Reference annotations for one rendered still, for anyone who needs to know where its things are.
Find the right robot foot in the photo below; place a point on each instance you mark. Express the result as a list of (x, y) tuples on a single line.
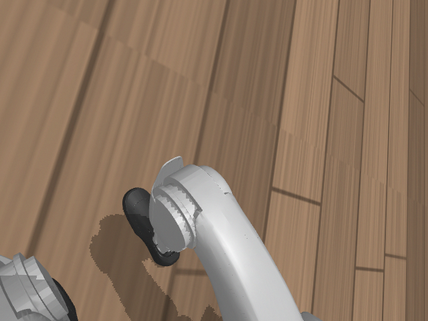
[(136, 208)]

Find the left robot foot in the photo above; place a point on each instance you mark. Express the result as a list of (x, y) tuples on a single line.
[(71, 308)]

